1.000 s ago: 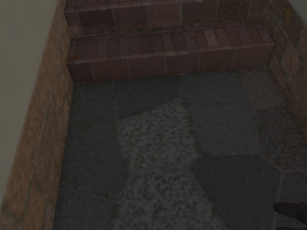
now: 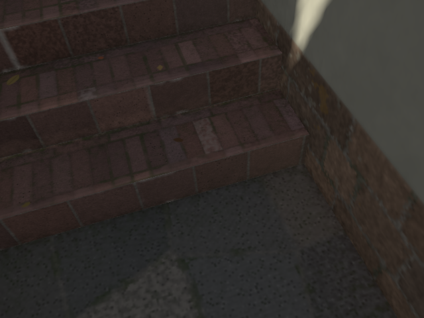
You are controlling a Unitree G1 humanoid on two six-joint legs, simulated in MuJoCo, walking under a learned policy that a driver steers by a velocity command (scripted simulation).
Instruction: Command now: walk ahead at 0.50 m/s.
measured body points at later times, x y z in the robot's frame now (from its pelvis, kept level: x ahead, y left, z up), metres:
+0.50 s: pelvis +0.28 +0.09 +0.00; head +0.29 +0.10 +0.45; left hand +0.39 +0.35 -0.13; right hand +0.32 -0.18 -0.12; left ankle +0.28 +0.16 -0.75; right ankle +0.34 -0.06 -0.69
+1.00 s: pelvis +0.46 +0.07 +0.00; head +0.51 +0.06 +0.45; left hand +0.50 +0.35 -0.12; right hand +0.60 -0.17 -0.14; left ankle +0.49 +0.21 -0.69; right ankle +0.50 -0.03 -0.75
